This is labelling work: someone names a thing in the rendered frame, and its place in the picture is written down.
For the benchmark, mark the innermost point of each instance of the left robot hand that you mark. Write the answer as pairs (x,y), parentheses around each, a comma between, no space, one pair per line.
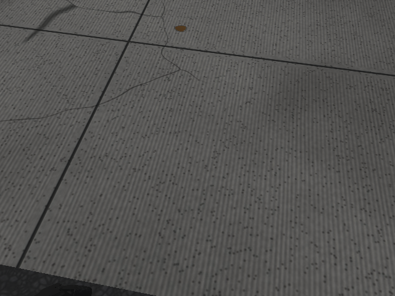
(69,290)

